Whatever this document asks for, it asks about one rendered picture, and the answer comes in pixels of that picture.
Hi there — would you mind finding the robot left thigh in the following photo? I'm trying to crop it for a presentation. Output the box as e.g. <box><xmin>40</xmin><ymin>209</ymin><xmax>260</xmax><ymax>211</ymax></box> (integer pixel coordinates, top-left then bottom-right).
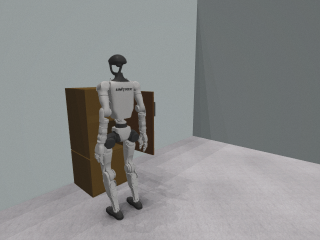
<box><xmin>100</xmin><ymin>132</ymin><xmax>117</xmax><ymax>181</ymax></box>

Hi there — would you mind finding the right robot forearm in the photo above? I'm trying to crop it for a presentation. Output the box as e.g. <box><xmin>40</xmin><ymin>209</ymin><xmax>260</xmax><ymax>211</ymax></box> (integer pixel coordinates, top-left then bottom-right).
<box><xmin>138</xmin><ymin>109</ymin><xmax>147</xmax><ymax>134</ymax></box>

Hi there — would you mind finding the left robot forearm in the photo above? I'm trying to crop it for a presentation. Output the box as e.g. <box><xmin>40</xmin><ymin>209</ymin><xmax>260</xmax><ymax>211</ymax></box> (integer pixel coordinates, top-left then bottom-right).
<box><xmin>97</xmin><ymin>108</ymin><xmax>109</xmax><ymax>144</ymax></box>

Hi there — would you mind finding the robot left shin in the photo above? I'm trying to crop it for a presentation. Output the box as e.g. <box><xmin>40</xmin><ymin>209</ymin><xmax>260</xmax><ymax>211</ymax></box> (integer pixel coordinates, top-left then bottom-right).
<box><xmin>102</xmin><ymin>172</ymin><xmax>120</xmax><ymax>213</ymax></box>

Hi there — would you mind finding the robot right hand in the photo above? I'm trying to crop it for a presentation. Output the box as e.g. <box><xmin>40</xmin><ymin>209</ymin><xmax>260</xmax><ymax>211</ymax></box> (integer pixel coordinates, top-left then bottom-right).
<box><xmin>137</xmin><ymin>133</ymin><xmax>148</xmax><ymax>152</ymax></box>

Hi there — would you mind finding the cupboard door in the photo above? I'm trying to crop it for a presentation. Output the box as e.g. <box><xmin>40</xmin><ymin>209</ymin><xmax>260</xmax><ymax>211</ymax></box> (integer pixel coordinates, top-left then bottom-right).
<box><xmin>124</xmin><ymin>91</ymin><xmax>154</xmax><ymax>155</ymax></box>

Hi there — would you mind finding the robot left upper arm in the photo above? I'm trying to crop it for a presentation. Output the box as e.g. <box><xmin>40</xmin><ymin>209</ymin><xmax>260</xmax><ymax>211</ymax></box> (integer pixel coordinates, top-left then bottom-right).
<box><xmin>96</xmin><ymin>81</ymin><xmax>112</xmax><ymax>117</ymax></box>

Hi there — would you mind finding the robot right upper arm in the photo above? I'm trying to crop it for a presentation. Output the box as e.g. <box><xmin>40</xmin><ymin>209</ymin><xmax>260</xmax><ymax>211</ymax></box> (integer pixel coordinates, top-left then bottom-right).
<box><xmin>130</xmin><ymin>81</ymin><xmax>145</xmax><ymax>113</ymax></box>

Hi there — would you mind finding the robot left hand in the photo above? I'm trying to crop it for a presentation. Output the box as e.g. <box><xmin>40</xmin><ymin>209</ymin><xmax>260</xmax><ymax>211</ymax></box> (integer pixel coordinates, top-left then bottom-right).
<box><xmin>94</xmin><ymin>143</ymin><xmax>108</xmax><ymax>166</ymax></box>

